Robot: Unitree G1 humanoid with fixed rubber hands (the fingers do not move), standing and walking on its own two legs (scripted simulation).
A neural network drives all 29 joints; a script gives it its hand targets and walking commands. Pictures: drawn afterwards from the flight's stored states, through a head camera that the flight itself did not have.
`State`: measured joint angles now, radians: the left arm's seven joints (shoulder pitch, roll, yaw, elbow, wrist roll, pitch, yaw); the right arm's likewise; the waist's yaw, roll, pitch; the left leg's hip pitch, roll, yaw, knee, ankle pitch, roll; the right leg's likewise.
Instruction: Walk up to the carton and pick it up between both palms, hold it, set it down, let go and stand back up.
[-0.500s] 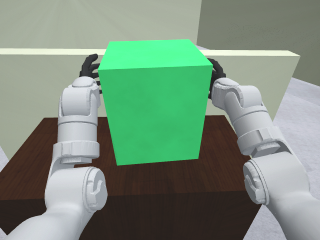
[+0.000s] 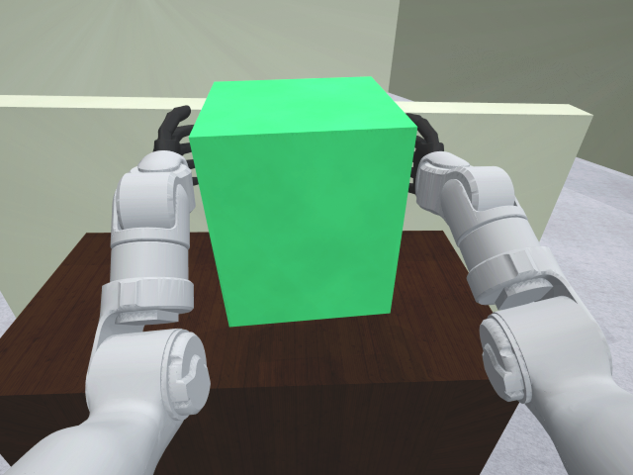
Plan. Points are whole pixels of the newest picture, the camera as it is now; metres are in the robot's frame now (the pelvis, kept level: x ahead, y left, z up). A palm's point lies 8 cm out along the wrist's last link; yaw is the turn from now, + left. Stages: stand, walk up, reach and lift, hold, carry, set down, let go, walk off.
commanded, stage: hold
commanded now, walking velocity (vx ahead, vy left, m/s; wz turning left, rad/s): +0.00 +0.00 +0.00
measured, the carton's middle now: (302, 197) +0.39 +0.02 +0.24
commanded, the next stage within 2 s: none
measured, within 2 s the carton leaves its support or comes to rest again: neither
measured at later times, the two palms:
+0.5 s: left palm (168, 168) +0.37 +0.17 +0.29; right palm (422, 173) +0.37 -0.13 +0.28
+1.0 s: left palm (167, 164) +0.36 +0.17 +0.30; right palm (428, 169) +0.36 -0.13 +0.29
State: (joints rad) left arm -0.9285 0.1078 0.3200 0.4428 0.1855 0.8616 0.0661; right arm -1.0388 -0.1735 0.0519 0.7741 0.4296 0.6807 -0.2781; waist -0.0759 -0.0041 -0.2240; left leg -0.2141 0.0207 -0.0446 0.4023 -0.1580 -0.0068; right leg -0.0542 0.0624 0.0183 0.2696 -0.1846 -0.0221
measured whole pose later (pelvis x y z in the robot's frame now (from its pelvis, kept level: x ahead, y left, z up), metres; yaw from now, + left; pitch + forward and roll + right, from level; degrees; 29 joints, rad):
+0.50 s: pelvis +0.00 +0.01 +0.00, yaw -1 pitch -1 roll -2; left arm -0.95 0.10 0.32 0.46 0.18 0.85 0.09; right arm -1.04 -0.19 0.07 0.79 0.43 0.67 -0.26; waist -0.06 0.00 -0.22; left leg -0.24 0.02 -0.04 0.41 -0.15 0.00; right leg -0.08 0.06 0.03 0.27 -0.17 -0.01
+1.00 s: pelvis -0.01 +0.01 +0.00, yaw -1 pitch -1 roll -2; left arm -0.97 0.10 0.31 0.48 0.18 0.85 0.09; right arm -1.07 -0.19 0.03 0.81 0.43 0.68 -0.26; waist -0.06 0.01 -0.24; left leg -0.25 0.02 -0.04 0.41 -0.15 0.01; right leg -0.10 0.06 0.04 0.28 -0.17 -0.01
